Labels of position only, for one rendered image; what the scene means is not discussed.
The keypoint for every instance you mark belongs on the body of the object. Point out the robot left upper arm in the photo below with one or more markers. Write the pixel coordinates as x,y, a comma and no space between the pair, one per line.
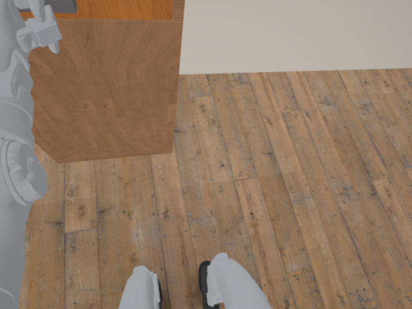
22,181

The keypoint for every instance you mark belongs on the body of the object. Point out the drawer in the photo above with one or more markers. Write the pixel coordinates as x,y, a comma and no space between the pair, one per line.
118,9

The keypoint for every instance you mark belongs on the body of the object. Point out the left robot hand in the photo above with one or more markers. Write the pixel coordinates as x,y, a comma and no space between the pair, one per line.
39,31

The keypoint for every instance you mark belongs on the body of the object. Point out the robot left forearm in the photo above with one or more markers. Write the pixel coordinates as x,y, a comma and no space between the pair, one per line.
16,102

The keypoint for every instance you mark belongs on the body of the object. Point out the right robot foot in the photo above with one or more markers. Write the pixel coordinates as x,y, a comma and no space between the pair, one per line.
202,274

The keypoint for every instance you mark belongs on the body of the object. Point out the robot right thigh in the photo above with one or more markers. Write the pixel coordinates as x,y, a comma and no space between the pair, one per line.
235,285

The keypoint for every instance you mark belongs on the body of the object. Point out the cabinet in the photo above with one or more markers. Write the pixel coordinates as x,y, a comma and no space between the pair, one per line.
111,91

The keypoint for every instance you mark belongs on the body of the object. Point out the handle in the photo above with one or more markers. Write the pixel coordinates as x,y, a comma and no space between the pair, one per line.
58,6

